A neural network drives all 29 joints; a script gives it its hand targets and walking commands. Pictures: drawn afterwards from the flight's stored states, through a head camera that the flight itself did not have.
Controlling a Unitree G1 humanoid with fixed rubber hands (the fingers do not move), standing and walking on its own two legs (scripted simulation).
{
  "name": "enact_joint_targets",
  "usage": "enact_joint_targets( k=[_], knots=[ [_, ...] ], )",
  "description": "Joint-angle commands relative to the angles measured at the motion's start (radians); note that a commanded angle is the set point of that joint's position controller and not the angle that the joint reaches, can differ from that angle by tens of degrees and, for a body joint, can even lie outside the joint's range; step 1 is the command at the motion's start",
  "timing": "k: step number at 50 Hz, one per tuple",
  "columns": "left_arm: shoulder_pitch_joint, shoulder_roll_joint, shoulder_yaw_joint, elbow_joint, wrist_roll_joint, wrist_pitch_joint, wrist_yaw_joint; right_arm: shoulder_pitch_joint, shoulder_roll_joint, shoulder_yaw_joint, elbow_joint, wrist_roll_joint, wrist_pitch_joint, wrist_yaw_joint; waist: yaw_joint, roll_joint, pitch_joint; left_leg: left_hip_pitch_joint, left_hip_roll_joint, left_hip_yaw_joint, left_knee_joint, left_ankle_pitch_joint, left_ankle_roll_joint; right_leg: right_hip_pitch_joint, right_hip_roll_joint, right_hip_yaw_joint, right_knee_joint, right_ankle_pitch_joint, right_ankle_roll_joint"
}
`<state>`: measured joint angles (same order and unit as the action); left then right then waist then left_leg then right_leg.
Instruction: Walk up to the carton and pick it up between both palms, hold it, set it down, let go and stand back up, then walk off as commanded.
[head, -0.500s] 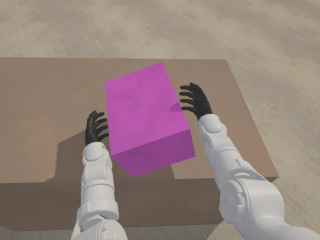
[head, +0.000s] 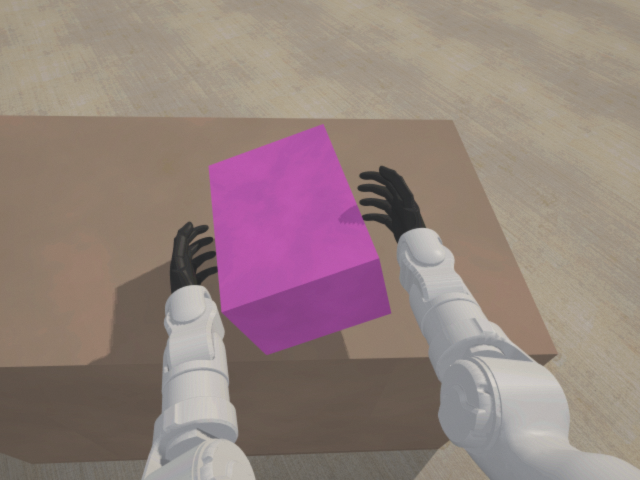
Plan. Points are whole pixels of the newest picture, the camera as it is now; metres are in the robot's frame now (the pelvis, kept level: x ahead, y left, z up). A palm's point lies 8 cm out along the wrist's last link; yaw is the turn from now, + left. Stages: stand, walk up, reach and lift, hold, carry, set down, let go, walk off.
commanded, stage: set down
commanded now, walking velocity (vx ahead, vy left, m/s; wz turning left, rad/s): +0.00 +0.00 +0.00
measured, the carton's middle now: (295, 236) +0.47 +0.11 +0.00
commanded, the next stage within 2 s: none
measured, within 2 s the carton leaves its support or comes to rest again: rests again in 1.06 s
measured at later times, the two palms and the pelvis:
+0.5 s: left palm (189, 285) +0.33 +0.22 +0.04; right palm (408, 226) +0.43 -0.05 +0.09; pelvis +0.00 +0.00 +0.00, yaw +0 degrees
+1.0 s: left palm (209, 283) +0.37 +0.22 -0.02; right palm (405, 233) +0.49 -0.06 +0.02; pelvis +0.02 +0.00 -0.01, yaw +0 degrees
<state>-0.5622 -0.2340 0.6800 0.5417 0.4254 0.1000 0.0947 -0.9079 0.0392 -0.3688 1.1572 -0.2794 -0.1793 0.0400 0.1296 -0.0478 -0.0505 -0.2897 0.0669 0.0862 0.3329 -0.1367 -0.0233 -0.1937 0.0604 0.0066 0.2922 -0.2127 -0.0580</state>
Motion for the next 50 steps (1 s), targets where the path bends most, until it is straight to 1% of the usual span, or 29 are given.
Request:
enact_joint_targets(
  k=[1, 2, 4, 8, 10, 13, 16, 19, 20, 22, 23, 24, 26, 27, 29, 31, 33, 35, 36, 37, 38, 41, 43, 44, 45, 46, 48, 49, 50],
  knots=[
    [-0.464, -0.254, -0.150, 0.086, 0.095, -0.084, -0.059, -0.348, 0.357, 0.109, 0.018, -0.041, 0.028, 0.137, 0.172, -0.010, -0.322, 0.029, -0.037, 0.080, 0.022, 0.474, 0.063, 0.043, -0.025, -0.021, -0.014, 0.159, 0.029],
    [-0.469, -0.259, -0.151, 0.087, 0.097, -0.078, -0.059, -0.359, 0.361, 0.100, 0.025, -0.041, 0.032, 0.139, 0.160, -0.007, -0.330, 0.037, -0.039, 0.076, 0.015, 0.461, 0.066, 0.039, -0.026, -0.024, -0.021, 0.146, 0.028],
    [-0.464, -0.252, -0.140, 0.082, 0.106, -0.082, -0.062, -0.358, 0.369, 0.111, -0.003, -0.031, 0.031, 0.142, 0.182, -0.011, -0.331, 0.017, -0.040, 0.084, 0.016, 0.451, 0.068, 0.053, -0.022, -0.018, -0.014, 0.133, 0.031],
    [-0.459, -0.244, -0.134, 0.079, 0.103, -0.082, -0.059, -0.343, 0.350, 0.084, 0.015, -0.051, 0.042, 0.145, 0.165, -0.015, -0.326, 0.021, -0.040, 0.084, 0.020, 0.436, 0.067, 0.038, -0.024, -0.026, -0.020, 0.112, 0.026],
    [-0.445, -0.251, -0.126, 0.096, 0.101, -0.087, -0.060, -0.356, 0.359, 0.097, 0.003, -0.049, 0.036, 0.145, 0.177, -0.014, -0.309, 0.007, -0.040, 0.083, 0.015, 0.446, 0.066, 0.037, -0.023, -0.025, -0.022, 0.124, 0.024],
    [-0.443, -0.245, -0.144, 0.096, 0.095, -0.088, -0.057, -0.347, 0.356, 0.102, -0.006, -0.049, 0.038, 0.143, 0.164, -0.019, -0.330, 0.010, -0.039, 0.076, 0.034, 0.452, 0.066, 0.038, -0.022, -0.023, -0.009, 0.139, 0.028],
    [-0.438, -0.228, -0.130, 0.108, 0.098, -0.080, -0.055, -0.336, 0.332, 0.089, 0.018, -0.041, 0.058, 0.149, 0.169, -0.005, -0.293, 0.007, -0.043, 0.083, 0.015, 0.416, 0.073, 0.023, -0.015, -0.022, -0.026, 0.079, 0.021],
    [-0.438, -0.143, -0.103, 0.120, 0.097, -0.092, -0.043, -0.343, 0.267, 0.102, 0.005, -0.020, 0.055, 0.138, 0.180, -0.025, -0.307, -0.013, -0.042, 0.078, 0.028, 0.433, 0.068, 0.037, -0.016, -0.018, -0.005, 0.128, 0.031],
    [-0.429, -0.056, -0.081, 0.134, 0.099, -0.090, -0.027, -0.323, 0.155, 0.084, 0.023, -0.008, 0.062, 0.129, 0.187, -0.005, -0.300, -0.020, -0.046, 0.086, 0.027, 0.418, 0.065, 0.026, -0.016, -0.014, -0.005, 0.103, 0.022],
    [-0.435, 0.050, -0.074, 0.105, 0.071, -0.103, 0.007, -0.350, 0.029, 0.076, 0.025, 0.033, 0.061, 0.099, 0.174, -0.010, -0.318, -0.015, -0.036, 0.078, 0.034, 0.442, 0.054, 0.016, -0.008, -0.014, -0.009, 0.103, 0.016],
    [-0.420, 0.145, -0.077, 0.125, 0.044, -0.107, 0.031, -0.356, -0.066, 0.091, 0.009, 0.072, 0.058, 0.079, 0.190, 0.005, -0.340, -0.009, -0.045, 0.085, 0.042, 0.433, 0.052, 0.009, -0.004, -0.005, -0.008, 0.099, 0.018],
    [-0.427, 0.187, -0.112, 0.115, -0.007, -0.115, 0.055, -0.370, -0.124, 0.128, -0.005, 0.119, 0.058, 0.062, 0.177, -0.004, -0.365, -0.018, -0.048, 0.090, 0.060, 0.425, 0.050, -0.005, 0.002, 0.003, 0.003, 0.112, 0.015],
    [-0.438, 0.231, -0.164, 0.109, -0.076, -0.124, 0.096, -0.431, -0.179, 0.197, -0.014, 0.205, 0.061, 0.033, 0.185, -0.004, -0.391, -0.011, -0.046, 0.078, 0.083, 0.444, 0.045, -0.036, 0.017, 0.016, 0.016, 0.137, 0.010],
    [-0.466, 0.192, -0.209, 0.102, -0.113, -0.133, 0.108, -0.456, -0.159, 0.213, 0.007, 0.237, 0.056, 0.031, 0.165, 0.011, -0.395, 0.005, -0.045, 0.073, 0.099, 0.468, 0.034, -0.078, 0.020, 0.015, 0.009, 0.129, 0.002],
    [-0.469, 0.193, -0.242, 0.142, -0.161, -0.157, 0.125, -0.504, -0.152, 0.299, -0.005, 0.308, 0.039, 0.025, 0.201, -0.001, -0.447, -0.010, -0.045, 0.080, 0.130, 0.506, 0.036, -0.085, 0.027, 0.030, 0.025, 0.153, 0.002],
    [-0.491, 0.224, -0.255, 0.193, -0.215, -0.189, 0.131, -0.519, -0.178, 0.351, 0.006, 0.358, 0.023, 0.014, 0.205, -0.021, -0.464, -0.084, -0.047, 0.085, 0.160, 0.483, 0.035, -0.079, 0.012, 0.052, 0.051, 0.188, 0.010],
    [-0.481, 0.227, -0.262, 0.256, -0.250, -0.237, 0.127, -0.555, -0.183, 0.436, -0.034, 0.408, -0.018, 0.008, 0.245, -0.059, -0.545, -0.182, -0.047, 0.084, 0.169, 0.467, 0.028, -0.020, -0.010, 0.071, 0.096, 0.350, 0.030],
    [-0.506, 0.264, -0.256, 0.292, -0.272, -0.279, 0.132, -0.583, -0.212, 0.463, -0.068, 0.434, -0.045, 0.002, 0.263, -0.077, -0.660, -0.225, -0.042, 0.083, 0.170, 0.448, 0.029, 0.013, -0.015, 0.078, 0.139, 0.412, 0.045],
    [-0.510, 0.257, -0.268, 0.289, -0.281, -0.303, 0.136, -0.574, -0.222, 0.470, -0.060, 0.463, -0.063, 0.001, 0.270, -0.037, -0.712, -0.221, -0.041, 0.084, 0.172, 0.489, 0.016, 0.020, -0.004, 0.074, 0.150, 0.432, 0.044],
    [-0.493, 0.245, -0.280, 0.293, -0.291, -0.321, 0.137, -0.569, -0.240, 0.494, -0.045, 0.479, -0.083, 0.001, 0.283, -0.037, -0.770, -0.202, -0.036, 0.082, 0.179, 0.539, 0.012, 0.008, 0.007, 0.072, 0.161, 0.469, 0.043],
    [-0.510, 0.235, -0.291, 0.271, -0.297, -0.338, 0.141, -0.559, -0.240, 0.499, -0.039, 0.493, -0.102, -0.001, 0.279, 0.013, -0.828, -0.186, -0.037, 0.087, 0.191, 0.592, -0.002, 0.010, 0.015, 0.065, 0.167, 0.493, 0.035],
    [-0.485, 0.251, -0.275, 0.313, -0.292, -0.350, 0.136, -0.550, -0.283, 0.503, 0.024, 0.506, -0.132, -0.014, 0.268, 0.020, -0.842, -0.146, -0.034, 0.066, 0.202, 0.659, -0.016, 0.003, 0.026, 0.050, 0.159, 0.588, 0.039],
    [-0.462, 0.243, -0.286, 0.284, -0.300, -0.360, 0.134, -0.552, -0.317, 0.509, 0.017, 0.514, -0.163, -0.019, 0.257, 0.012, -0.848, -0.159, -0.032, 0.058, 0.203, 0.697, -0.017, 0.020, 0.029, 0.044, 0.175, 0.663, 0.040],
    [-0.425, 0.241, -0.312, 0.246, -0.326, -0.361, 0.128, -0.522, -0.348, 0.503, 0.012, 0.512, -0.174, -0.020, 0.229, 0.003, -0.878, -0.104, -0.027, 0.035, 0.209, 0.748, -0.015, -0.016, 0.032, 0.025, 0.179, 0.702, 0.041],
    [-0.398, 0.216, -0.333, 0.245, -0.345, -0.360, 0.125, -0.496, -0.354, 0.513, 0.030, 0.519, -0.187, -0.020, 0.224, 0.021, -0.874, -0.089, -0.024, 0.018, 0.207, 0.792, -0.009, -0.053, 0.025, 0.014, 0.178, 0.732, 0.038],
    [-0.444, 0.213, -0.340, 0.227, -0.353, -0.360, 0.127, -0.534, -0.362, 0.486, 0.043, 0.508, -0.191, -0.016, 0.209, 0.039, -0.881, -0.052, -0.017, 0.006, 0.214, 0.823, -0.009, -0.141, 0.027, 0.008, 0.163, 0.674, 0.037],
    [-0.351, 0.193, -0.368, 0.159, -0.369, -0.342, 0.118, -0.465, -0.381, 0.467, 0.072, 0.503, -0.197, -0.011, 0.179, 0.097, -0.883, 0.211, 0.023, -0.052, 0.257, 1.001, -0.004, -0.391, 0.035, -0.025, 0.120, 0.541, 0.033],
    [-0.316, 0.177, -0.391, 0.129, -0.383, -0.337, 0.121, -0.440, -0.415, 0.424, 0.126, 0.479, -0.198, -0.002, 0.175, 0.107, -0.899, 0.356, 0.057, -0.073, 0.277, 1.122, -0.008, -0.579, 0.049, -0.034, 0.009, 0.387, -0.021],
    [-0.233, 0.179, -0.400, 0.079, -0.386, -0.322, 0.127, -0.353, -0.415, 0.419, 0.135, 0.493, -0.196, 0.008, 0.192, 0.137, -0.901, 0.443, 0.075, -0.080, 0.302, 1.245, -0.015, -0.652, 0.060, -0.029, -0.054, 0.374, -0.079]
  ],
)
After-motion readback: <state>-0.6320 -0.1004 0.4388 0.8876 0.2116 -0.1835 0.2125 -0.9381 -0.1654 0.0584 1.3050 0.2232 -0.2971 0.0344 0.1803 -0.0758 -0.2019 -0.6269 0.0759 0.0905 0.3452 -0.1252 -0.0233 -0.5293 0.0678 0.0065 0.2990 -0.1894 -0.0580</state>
